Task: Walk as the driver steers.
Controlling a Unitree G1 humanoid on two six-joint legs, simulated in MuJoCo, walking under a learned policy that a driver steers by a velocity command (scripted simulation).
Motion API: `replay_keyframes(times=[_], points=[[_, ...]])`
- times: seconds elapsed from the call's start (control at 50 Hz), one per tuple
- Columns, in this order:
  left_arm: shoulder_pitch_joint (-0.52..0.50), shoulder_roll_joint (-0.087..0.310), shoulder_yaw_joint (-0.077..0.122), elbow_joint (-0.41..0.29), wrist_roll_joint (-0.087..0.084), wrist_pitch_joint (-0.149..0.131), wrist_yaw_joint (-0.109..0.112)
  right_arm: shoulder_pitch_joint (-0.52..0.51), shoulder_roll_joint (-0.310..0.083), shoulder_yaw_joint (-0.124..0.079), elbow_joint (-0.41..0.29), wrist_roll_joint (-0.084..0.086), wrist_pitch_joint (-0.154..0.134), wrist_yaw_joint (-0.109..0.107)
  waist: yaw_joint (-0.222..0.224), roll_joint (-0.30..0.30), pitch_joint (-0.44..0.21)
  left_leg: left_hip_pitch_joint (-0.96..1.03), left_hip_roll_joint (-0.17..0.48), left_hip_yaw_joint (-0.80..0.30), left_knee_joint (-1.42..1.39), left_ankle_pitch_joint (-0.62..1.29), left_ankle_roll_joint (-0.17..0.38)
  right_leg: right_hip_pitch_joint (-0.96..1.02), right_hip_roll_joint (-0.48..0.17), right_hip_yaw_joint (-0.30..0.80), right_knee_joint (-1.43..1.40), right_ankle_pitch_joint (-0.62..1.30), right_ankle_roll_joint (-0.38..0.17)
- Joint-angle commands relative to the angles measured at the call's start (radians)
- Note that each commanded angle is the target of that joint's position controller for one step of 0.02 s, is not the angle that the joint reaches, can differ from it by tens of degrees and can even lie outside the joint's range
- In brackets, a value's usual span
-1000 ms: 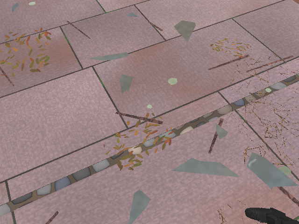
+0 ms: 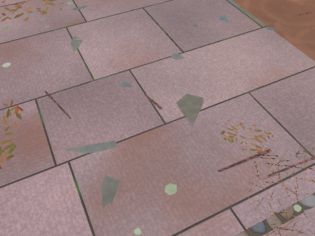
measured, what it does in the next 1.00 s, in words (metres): walks ahead, turning left: left foot, then right foot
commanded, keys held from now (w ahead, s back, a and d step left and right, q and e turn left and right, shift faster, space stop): w+q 0.86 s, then q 0.14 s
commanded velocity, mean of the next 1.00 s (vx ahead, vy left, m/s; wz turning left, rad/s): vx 0.48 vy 0.00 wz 0.54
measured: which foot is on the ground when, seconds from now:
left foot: up 0.00-0.14, down 0.16-0.66, up 0.68-1.00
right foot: down 0.00-0.18, up 0.20-0.64, down 0.66-1.00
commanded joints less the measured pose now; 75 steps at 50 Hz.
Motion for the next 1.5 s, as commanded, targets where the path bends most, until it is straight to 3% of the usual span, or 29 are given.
replay_keyframes(times=[0.02, 0.12, 0.16, 0.18, 0.2, 0.22, 0.24, 0.28, 0.36, 0.48, 0.58, 0.64, 0.66, 0.68, 0.7, 0.72, 0.74, 0.78, 0.98, 1.04, 1.1, 1.12, 1.14, 1.16, 1.18, 1.2, 1.24, 1.3, 1.5], points=[[0.033, 0.148, 0.032, -0.022, -0.006, -0.001, 0.010, -0.132, -0.036, 0.001, -0.096, 0.003, -0.012, 0.017, 0.018, -0.077, 0.101, -0.035, -0.015, 0.015, -0.068, 0.012, 0.017, 0.000, -0.308, 0.041, -0.055, 0.295, -0.112], [-0.004, 0.195, 0.048, -0.037, -0.015, 0.034, 0.027, -0.112, -0.077, -0.017, -0.147, 0.002, -0.014, 0.050, -0.035, -0.124, 0.043, 0.092, -0.098, 0.125, -0.090, -0.213, 0.080, 0.116, -0.342, -0.025, 0.172, 0.809, -0.070], [-0.032, 0.202, 0.045, -0.061, -0.014, 0.049, 0.036, 0.148, -0.166, -0.068, -0.091, 0.006, -0.010, 0.044, -0.172, -0.112, -0.108, 0.467, -0.175, 0.140, -0.144, -0.193, 0.138, 0.000, -0.285, -0.072, 0.540, 0.930, -0.019], [-0.020, 0.177, 0.031, -0.093, 0.004, 0.038, 0.036, 0.309, -0.266, -0.100, -0.068, 0.002, -0.001, 0.021, -0.215, 0.037, -0.225, 0.784, 0.014, -0.161, -0.156, -0.179, 0.216, -0.272, -0.229, -0.082, 0.879, 0.563, 0.026], [0.054, 0.042, -0.012, -0.127, 0.009, 0.000, 0.013, 0.286, -0.304, -0.101, -0.090, 0.011, -0.003, 0.020, -0.116, 0.243, -0.336, 1.088, 0.241, -0.743, -0.321, -0.341, 0.415, -0.690, 0.010, 0.053, 1.232, -0.312, 0.086], [-0.043, 0.130, 0.006, -0.144, -0.029, -0.046, -0.004, 0.304, -0.228, -0.076, -0.085, 0.001, -0.005, 0.019, -0.171, 0.130, -0.345, 1.098, 0.222, -0.744, -0.386, -0.368, 0.368, -0.801, -0.044, 0.237, 1.286, -0.316, 0.047], [-0.124, 0.157, 0.012, -0.174, -0.057, -0.065, -0.011, 0.268, -0.175, -0.065, -0.093, -0.006, -0.010, 0.014, -0.168, 0.085, -0.225, 1.000, 0.185, -0.581, -0.382, -0.307, 0.322, -0.848, -0.090, 0.224, 1.253, -0.245, 0.022], [-0.161, 0.162, 0.026, -0.175, -0.018, -0.063, 0.004, 0.133, -0.119, -0.046, -0.129, -0.008, -0.020, 0.016, -0.083, -0.059, -0.091, 0.702, 0.111, -0.386, -0.413, -0.115, 0.273, -0.738, -0.167, 0.210, 1.057, -0.135, 0.028], [-0.155, 0.123, 0.029, -0.201, 0.005, -0.016, 0.011, 0.117, -0.151, -0.050, -0.153, -0.008, -0.020, -0.005, -0.028, -0.019, -0.028, 0.483, 0.056, -0.281, -0.484, 0.006, 0.279, -0.635, -0.180, 0.184, 0.868, -0.062, 0.085], [-0.379, 0.084, 0.013, -0.277, -0.003, -0.017, 0.002, 0.209, -0.176, -0.058, -0.144, 0.003, -0.004, -0.029, -0.111, 0.031, 0.010, 0.415, -0.030, -0.203, -0.463, -0.104, 0.191, -0.554, -0.090, 0.154, 0.431, 0.309, 0.109], [-0.427, 0.139, 0.025, -0.316, -0.017, -0.037, -0.017, 0.257, -0.168, -0.057, -0.135, 0.009, 0.011, -0.035, -0.115, 0.059, 0.000, 0.555, 0.028, -0.340, -0.343, -0.164, 0.166, -0.519, -0.067, 0.198, 0.309, 0.233, 0.079], [-0.251, 0.188, 0.050, -0.280, -0.009, -0.053, -0.014, 0.221, -0.142, -0.049, -0.161, 0.000, 0.016, -0.037, -0.016, 0.083, -0.078, 0.547, -0.019, -0.354, -0.167, -0.069, 0.119, -0.262, -0.079, 0.185, 0.250, 0.175, 0.015], [-0.098, 0.241, 0.065, -0.265, 0.008, -0.055, -0.007, 0.208, -0.090, -0.028, -0.185, -0.013, 0.012, -0.031, 0.053, 0.004, -0.209, 0.427, -0.080, -0.277, 0.088, -0.155, 0.082, -0.007, -0.229, 0.316, 0.280, 0.144, -0.049], [0.014, 0.318, 0.087, -0.231, 0.018, -0.039, -0.006, 0.345, -0.031, -0.010, -0.210, 0.015, 0.001, -0.030, 0.009, -0.320, -0.351, 0.069, -0.221, -0.139, 0.411, -0.586, 0.011, 0.347, -0.459, 0.746, 0.217, -0.042, -0.209], [0.005, 0.235, 0.068, -0.239, -0.005, -0.033, -0.012, 0.357, -0.121, -0.021, -0.195, 0.024, -0.001, -0.031, 0.014, -0.305, -0.315, -0.074, -0.146, -0.159, 0.571, -0.680, 0.001, 0.338, -0.498, 0.896, 0.161, -0.240, -0.210], [-0.044, 0.167, 0.049, -0.257, -0.009, -0.026, -0.010, 0.267, -0.187, -0.039, -0.201, 0.020, 0.005, -0.031, 0.036, -0.190, -0.179, -0.115, -0.106, -0.154, 0.620, -0.590, -0.006, 0.216, -0.455, 0.747, 0.143, -0.247, -0.163], [-0.097, 0.150, 0.041, -0.265, -0.001, -0.018, -0.009, 0.209, -0.183, -0.041, -0.213, 0.011, 0.011, -0.032, 0.021, -0.112, -0.097, -0.087, -0.069, -0.115, 0.611, -0.513, -0.014, 0.085, -0.411, 0.609, 0.127, -0.135, -0.133], [-0.149, 0.119, 0.028, -0.255, 0.009, -0.014, -0.009, 0.178, -0.151, -0.046, -0.231, 0.003, 0.017, -0.025, -0.023, -0.125, -0.013, -0.020, -0.014, -0.104, 0.530, -0.432, -0.015, -0.089, -0.342, 0.437, 0.074, 0.033, -0.113], [-0.166, 0.199, 0.056, -0.215, -0.007, 0.008, 0.015, 0.034, -0.065, -0.024, -0.314, -0.007, 0.034, 0.010, -0.019, -0.123, 0.009, 0.104, -0.027, 0.038, 0.074, -0.077, -0.044, -0.150, -0.280, 0.001, 0.064, 0.588, -0.100], [-0.141, 0.225, 0.063, -0.203, -0.028, 0.027, 0.020, -0.018, -0.083, -0.033, -0.348, -0.006, 0.041, 0.033, -0.007, -0.135, -0.002, 0.146, -0.050, 0.063, -0.030, -0.096, -0.019, -0.084, -0.307, -0.019, 0.124, 0.588, -0.080], [-0.172, 0.254, 0.076, -0.216, -0.054, 0.042, 0.027, 0.066, -0.143, -0.065, -0.348, -0.013, 0.048, 0.042, -0.074, -0.147, -0.051, 0.276, -0.112, 0.103, -0.114, -0.202, 0.038, -0.046, -0.317, -0.033, 0.315, 0.741, -0.048], [-0.176, 0.235, 0.071, -0.221, -0.057, 0.046, 0.028, 0.180, -0.183, -0.088, -0.318, -0.015, 0.046, 0.035, -0.132, -0.108, -0.103, 0.428, -0.151, 0.114, -0.201, -0.121, 0.071, -0.084, -0.275, -0.061, 0.485, 0.706, -0.016], [-0.124, 0.201, 0.057, -0.229, -0.025, 0.043, 0.022, 0.264, -0.263, -0.113, -0.309, -0.016, 0.049, 0.012, -0.161, 0.025, -0.169, 0.661, -0.055, -0.037, -0.223, 0.238, 0.130, -0.273, -0.212, -0.076, 0.750, 0.407, 0.050], [-0.040, 0.086, 0.019, -0.256, 0.046, 0.038, 0.007, 0.227, -0.348, -0.112, -0.339, -0.028, 0.053, -0.010, -0.048, 0.273, -0.250, 0.920, 0.190, -0.384, -0.100, 0.757, 0.290, -0.617, -0.062, -0.030, 1.111, -0.516, 0.117], [-0.018, 0.156, 0.018, -0.261, 0.010, 0.030, -0.007, 0.220, -0.317, -0.097, -0.380, -0.036, 0.044, 0.004, -0.094, 0.190, -0.474, 0.968, 0.296, -0.628, -0.219, 0.473, 0.422, -0.680, -0.033, 0.195, 1.259, -0.527, 0.115], [-0.129, 0.211, 0.032, -0.274, -0.026, 0.034, -0.008, 0.172, -0.260, -0.084, -0.387, -0.030, 0.041, 0.012, -0.118, 0.067, -0.367, 0.879, 0.231, -0.522, -0.269, 0.299, 0.367, -0.731, -0.070, 0.216, 1.252, -0.409, 0.102], [-0.180, 0.198, 0.031, -0.276, -0.006, 0.058, 0.015, 0.083, -0.199, -0.063, -0.381, -0.001, 0.048, 0.004, -0.069, -0.022, -0.180, 0.633, 0.134, -0.382, -0.313, 0.089, 0.264, -0.721, -0.127, 0.207, 1.107, -0.273, 0.103], [-0.149, 0.185, 0.032, -0.278, 0.005, 0.083, 0.024, 0.025, -0.212, -0.066, -0.393, -0.030, 0.059, -0.011, -0.012, 0.037, -0.139, 0.411, 0.067, -0.311, -0.355, 0.088, 0.239, -0.568, -0.106, 0.185, 0.968, -0.205, 0.112], [-0.217, 0.141, 0.013, -0.309, -0.004, 0.093, 0.017, 0.047, -0.182, -0.048, -0.364, -0.032, 0.087, -0.030, -0.069, 0.108, -0.130, 0.372, 0.041, -0.341, -0.334, -0.266, 0.189, -0.433, -0.087, 0.169, 0.606, -0.117, 0.113]])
